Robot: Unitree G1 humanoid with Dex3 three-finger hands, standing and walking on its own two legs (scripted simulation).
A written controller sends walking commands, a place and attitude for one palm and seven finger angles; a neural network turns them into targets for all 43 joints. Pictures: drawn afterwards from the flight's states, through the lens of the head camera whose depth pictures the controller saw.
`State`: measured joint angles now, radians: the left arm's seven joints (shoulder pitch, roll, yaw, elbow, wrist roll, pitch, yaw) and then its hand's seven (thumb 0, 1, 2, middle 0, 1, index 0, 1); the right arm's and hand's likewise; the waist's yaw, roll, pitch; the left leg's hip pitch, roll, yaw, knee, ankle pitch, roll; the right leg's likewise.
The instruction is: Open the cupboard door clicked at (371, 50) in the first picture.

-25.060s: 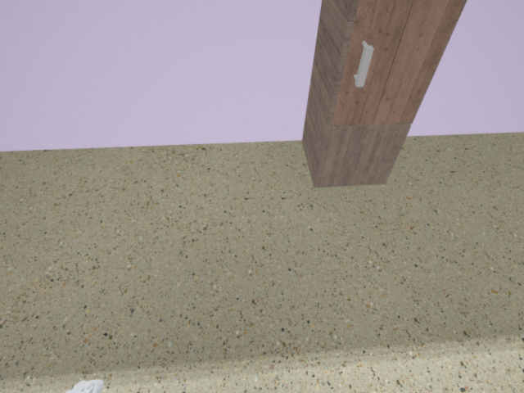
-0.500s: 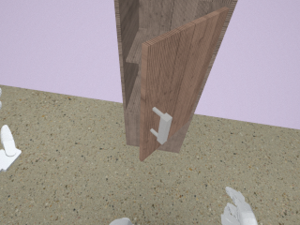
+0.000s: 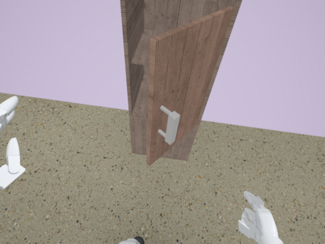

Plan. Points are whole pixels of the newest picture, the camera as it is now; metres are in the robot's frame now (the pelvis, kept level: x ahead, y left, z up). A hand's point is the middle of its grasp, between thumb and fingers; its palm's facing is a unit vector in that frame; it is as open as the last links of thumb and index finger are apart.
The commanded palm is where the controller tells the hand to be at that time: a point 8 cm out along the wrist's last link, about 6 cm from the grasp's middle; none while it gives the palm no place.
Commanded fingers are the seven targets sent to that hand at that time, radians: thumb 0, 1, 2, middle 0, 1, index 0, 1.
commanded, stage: step back with the hand held close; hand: left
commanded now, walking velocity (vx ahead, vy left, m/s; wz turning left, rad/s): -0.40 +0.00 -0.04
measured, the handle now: (166, 125) +0.50 +0.00 -0.05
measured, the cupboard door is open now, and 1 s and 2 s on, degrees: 53 53 53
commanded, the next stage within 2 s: stop stepping back and stand still in 0.04 s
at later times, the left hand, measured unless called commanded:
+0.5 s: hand out of the picture +0.12 +0.30 +0.17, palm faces +0.42 -0.81 -0.41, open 7.4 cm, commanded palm +0.06 +0.33 +0.19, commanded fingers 0.00 0.90 0.90 -0.20 -0.30 -0.20 -0.30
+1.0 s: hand out of the picture +0.14 +0.27 +0.17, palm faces +0.34 -0.82 -0.46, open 7.4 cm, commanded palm +0.08 +0.32 +0.19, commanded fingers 0.00 0.90 0.90 -0.20 -0.30 -0.20 -0.30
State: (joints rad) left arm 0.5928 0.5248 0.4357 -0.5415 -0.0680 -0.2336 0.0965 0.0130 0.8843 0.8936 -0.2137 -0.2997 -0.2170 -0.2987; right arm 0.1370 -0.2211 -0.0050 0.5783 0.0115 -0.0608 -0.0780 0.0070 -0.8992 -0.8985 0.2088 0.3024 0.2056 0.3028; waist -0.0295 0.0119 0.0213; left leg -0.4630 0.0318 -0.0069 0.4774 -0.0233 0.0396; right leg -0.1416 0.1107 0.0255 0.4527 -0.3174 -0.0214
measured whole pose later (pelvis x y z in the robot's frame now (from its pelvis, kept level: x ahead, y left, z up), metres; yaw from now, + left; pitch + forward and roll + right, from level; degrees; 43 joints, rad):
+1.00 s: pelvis -0.08 +0.03 +0.01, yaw -4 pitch +0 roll +0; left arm 0.54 0.41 0.41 -0.44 -0.04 -0.20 0.14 0.02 0.89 0.89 -0.21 -0.30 -0.21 -0.30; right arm 0.23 -0.21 0.01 0.64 -0.01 -0.16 -0.08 0.01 -0.90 -0.90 0.21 0.30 0.20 0.30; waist -0.02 -0.01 -0.01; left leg -0.28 -0.01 0.05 0.47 -0.19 0.03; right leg -0.15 0.04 -0.03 0.46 -0.31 -0.04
